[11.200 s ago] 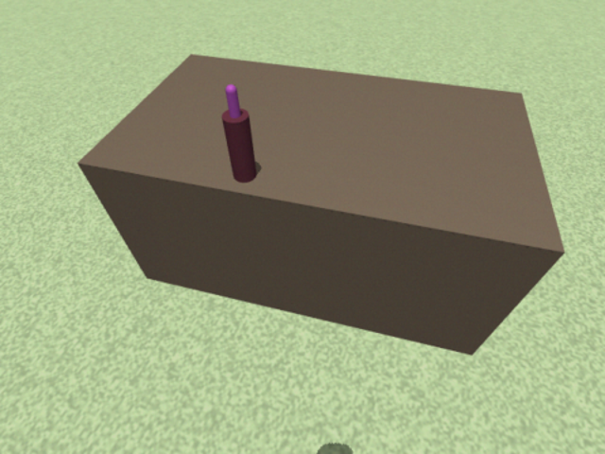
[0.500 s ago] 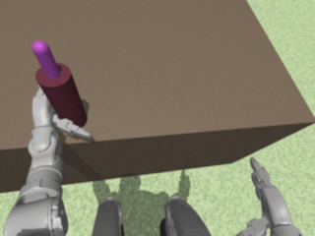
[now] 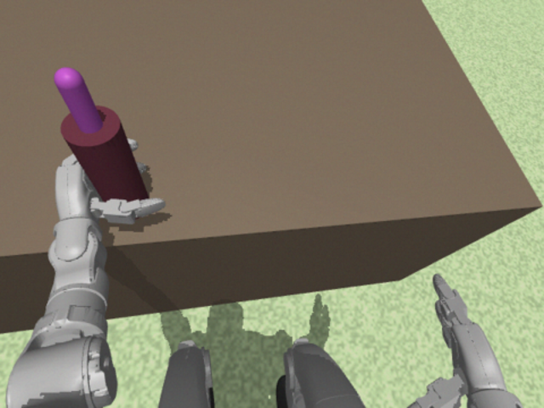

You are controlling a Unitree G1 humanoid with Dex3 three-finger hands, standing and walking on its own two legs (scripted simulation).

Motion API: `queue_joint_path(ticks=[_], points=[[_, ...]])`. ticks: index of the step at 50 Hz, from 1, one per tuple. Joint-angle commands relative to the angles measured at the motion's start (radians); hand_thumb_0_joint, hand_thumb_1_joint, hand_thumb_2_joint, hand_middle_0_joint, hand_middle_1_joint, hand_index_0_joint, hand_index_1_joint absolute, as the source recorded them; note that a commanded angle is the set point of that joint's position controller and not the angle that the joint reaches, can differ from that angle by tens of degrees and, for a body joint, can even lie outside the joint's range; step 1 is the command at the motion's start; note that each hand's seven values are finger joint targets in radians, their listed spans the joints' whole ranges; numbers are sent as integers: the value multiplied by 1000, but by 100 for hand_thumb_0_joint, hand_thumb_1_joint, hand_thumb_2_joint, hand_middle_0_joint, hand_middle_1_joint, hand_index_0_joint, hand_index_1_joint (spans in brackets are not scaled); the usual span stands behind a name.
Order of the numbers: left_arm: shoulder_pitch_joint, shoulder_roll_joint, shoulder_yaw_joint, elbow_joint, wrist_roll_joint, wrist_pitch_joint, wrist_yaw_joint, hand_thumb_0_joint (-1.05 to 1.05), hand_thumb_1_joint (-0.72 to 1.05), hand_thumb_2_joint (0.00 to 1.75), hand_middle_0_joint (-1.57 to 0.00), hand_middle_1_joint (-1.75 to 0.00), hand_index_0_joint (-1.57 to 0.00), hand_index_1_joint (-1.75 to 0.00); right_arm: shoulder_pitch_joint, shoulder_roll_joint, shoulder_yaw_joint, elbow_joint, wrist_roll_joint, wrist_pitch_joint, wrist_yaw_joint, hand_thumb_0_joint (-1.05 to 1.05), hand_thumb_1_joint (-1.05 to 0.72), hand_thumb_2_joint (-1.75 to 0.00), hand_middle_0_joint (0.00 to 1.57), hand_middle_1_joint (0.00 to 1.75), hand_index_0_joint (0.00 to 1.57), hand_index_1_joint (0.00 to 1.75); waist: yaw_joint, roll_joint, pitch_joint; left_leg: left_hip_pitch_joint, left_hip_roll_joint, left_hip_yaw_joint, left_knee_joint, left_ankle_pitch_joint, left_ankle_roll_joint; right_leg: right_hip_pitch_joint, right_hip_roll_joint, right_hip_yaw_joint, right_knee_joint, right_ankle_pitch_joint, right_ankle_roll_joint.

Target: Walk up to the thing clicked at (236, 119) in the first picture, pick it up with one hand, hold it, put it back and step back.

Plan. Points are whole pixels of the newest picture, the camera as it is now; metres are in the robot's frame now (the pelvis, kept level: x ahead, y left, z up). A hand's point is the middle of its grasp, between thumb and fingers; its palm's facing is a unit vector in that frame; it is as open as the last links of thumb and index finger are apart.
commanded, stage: settle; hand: left
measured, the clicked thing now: (105, 154) +0.45 +0.19 +0.07
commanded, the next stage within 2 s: lift in 0.94 s
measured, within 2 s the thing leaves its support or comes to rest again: leaves its support in 0.38 s
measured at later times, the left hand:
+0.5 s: hand (121, 171) +0.45 +0.19 +0.02, palm faces +0.10 -0.99 -0.01, open 8.6 cm
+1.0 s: hand (111, 157) +0.46 +0.19 +0.05, palm faces +0.11 -0.99 +0.00, open 8.7 cm
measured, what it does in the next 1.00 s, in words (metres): stands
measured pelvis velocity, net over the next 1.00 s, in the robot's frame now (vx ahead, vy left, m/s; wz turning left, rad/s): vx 0.02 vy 0.00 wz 0.00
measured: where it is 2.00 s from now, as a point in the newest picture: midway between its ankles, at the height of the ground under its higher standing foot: outside the picture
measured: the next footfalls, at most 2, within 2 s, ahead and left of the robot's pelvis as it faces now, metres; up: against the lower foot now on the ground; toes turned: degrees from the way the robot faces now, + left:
none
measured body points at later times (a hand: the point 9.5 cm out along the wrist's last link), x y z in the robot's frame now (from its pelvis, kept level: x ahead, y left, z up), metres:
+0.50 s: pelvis +0.01 +0.00 +0.01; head +0.13 +0.04 +0.44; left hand +0.44 +0.24 +0.03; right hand +0.17 -0.25 +0.01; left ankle +0.05 +0.11 -0.63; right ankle +0.01 -0.14 -0.63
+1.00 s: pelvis +0.02 +0.00 +0.03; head +0.12 +0.04 +0.47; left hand +0.44 +0.24 +0.06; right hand +0.17 -0.25 +0.02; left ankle +0.05 +0.11 -0.63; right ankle +0.01 -0.14 -0.63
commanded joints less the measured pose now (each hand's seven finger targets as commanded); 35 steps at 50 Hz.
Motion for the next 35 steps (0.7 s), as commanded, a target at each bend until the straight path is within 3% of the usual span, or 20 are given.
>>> queue_joint_path(ticks=[1,3,5,8,10,11,15,16,17,18,19,20,21,22,25,26,27,29,32,35], points=[[-377,153,-2,-194,-12,-76,3,0,3,68,-112,-93,-114,-91,35,-145,-111,-168,2,-56,-23,0,52,-5,5,5,5,5,-26,142,-406,396,-31,-34,-159,173,3,82,39,17,-150,240,-27],[-344,206,43,-168,-9,-80,5,0,12,79,-115,-101,-116,-99,35,-168,-135,-177,5,-56,-23,0,53,-5,5,5,5,5,-21,137,-397,387,-34,-35,-164,140,1,80,40,16,-151,215,-27],[-357,214,50,-192,-15,-82,0,0,17,92,-121,-111,-123,-109,53,-161,-123,-178,4,-52,-20,0,53,-5,5,5,5,5,-13,155,-441,421,-34,-34,-163,171,0,98,38,17,-155,234,-28],[-378,227,45,-237,-12,-73,5,0,37,114,-117,-121,-118,-122,44,-181,-149,-192,8,-51,-25,0,53,-5,5,5,5,5,-11,175,-484,459,-33,-33,-162,215,-1,111,38,18,-153,269,-28],[-407,218,25,-280,-7,-71,14,0,46,119,-120,-125,-121,-126,52,-152,-118,-166,6,-45,-22,0,53,-6,5,5,5,5,1,200,-472,457,-34,-32,-169,212,-4,117,37,18,-153,264,-30],[-409,211,21,-293,-8,-68,19,0,49,121,-123,-127,-123,-128,37,-154,-124,-191,9,-44,-23,0,53,-6,5,5,5,5,5,194,-490,476,-33,-35,-175,220,-5,119,37,15,-153,264,-31],[-480,226,0,-373,-8,-59,22,0,50,128,-129,-135,-129,-137,29,-143,-119,-159,5,-41,-29,0,53,-6,5,5,5,5,14,233,-532,536,-27,-39,-181,275,-13,140,38,13,-154,296,-33],[-493,214,-11,-403,-13,-58,24,0,52,129,-130,-136,-130,-137,22,-117,-87,-168,5,-41,-28,0,53,-6,5,5,5,5,21,244,-546,543,-29,-36,-182,291,-13,156,35,15,-154,312,-33],[-508,240,-2,-444,-15,-58,26,0,49,130,-131,-138,-131,-139,21,-118,-88,-144,4,-40,-29,0,53,-6,5,5,5,5,33,278,-558,569,-29,-36,-185,313,-17,160,34,17,-153,323,-35],[-486,234,0,-419,-16,-47,31,0,41,127,-137,-141,-137,-142,16,-132,-109,-139,5,-35,-32,0,53,-6,5,5,5,5,36,263,-545,571,-28,-38,-190,324,-17,161,35,14,-153,325,-36],[-482,217,-16,-434,-21,-42,32,0,36,127,-136,-141,-136,-142,18,-124,-99,-134,5,-33,-32,0,53,-6,5,5,5,5,31,253,-540,569,-29,-36,-191,328,-14,179,35,16,-163,341,-33],[-482,230,-3,-444,-24,-37,35,0,33,128,-134,-141,-134,-142,8,-131,-104,-136,6,-33,-33,0,53,-6,5,5,5,5,35,247,-545,570,-29,-34,-194,320,-12,191,34,20,-171,342,-31],[-460,241,5,-419,-22,-26,41,0,32,126,-134,-141,-135,-142,13,-143,-120,-126,7,-28,-37,0,52,-6,5,5,5,5,28,224,-528,559,-28,-31,-197,308,-7,205,35,23,-184,350,-26],[-480,211,-15,-435,-25,-20,42,0,31,127,-133,-140,-134,-141,17,-142,-115,-140,9,-27,-38,0,53,-6,5,5,5,5,20,212,-536,569,-28,-30,-202,318,-6,213,35,23,-190,361,-27],[-418,211,5,-364,-25,3,41,0,30,125,-130,-138,-131,-139,37,-119,-94,-77,11,-12,-35,0,53,-6,5,5,5,5,36,185,-496,569,-25,-31,-208,364,-5,212,35,17,-198,382,-25],[-463,200,-22,-417,-25,0,37,0,32,125,-130,-138,-131,-139,9,-119,-95,-94,15,-15,-36,0,53,-6,5,5,5,5,31,202,-508,578,-26,-28,-209,370,-5,221,34,21,-202,396,-25],[-442,201,-8,-384,-28,4,38,0,33,125,-132,-139,-133,-140,15,-137,-115,-103,13,-13,-38,0,53,-6,5,5,5,5,26,176,-529,593,-23,-32,-207,403,-4,237,34,17,-201,418,-25],[-444,191,-23,-352,-24,11,29,0,37,129,-131,-140,-132,-141,3,-103,-77,-75,15,-8,-34,0,53,-6,5,5,5,5,38,178,-492,570,-28,-23,-213,403,-2,248,31,22,-211,430,-23],[-458,205,-16,-355,-27,14,24,0,36,131,-134,-144,-136,-144,-6,-132,-110,-74,18,-4,-38,0,53,-5,5,5,5,5,32,157,-494,577,-29,-15,-222,391,4,272,29,30,-232,444,-18],[-456,189,-24,-354,-31,19,22,0,37,134,-135,-145,-137,-146,-4,-99,-71,-65,21,0,-32,0,54,-5,5,5,5,5,46,155,-483,581,-32,-10,-238,379,6,286,27,34,-251,441,-15]])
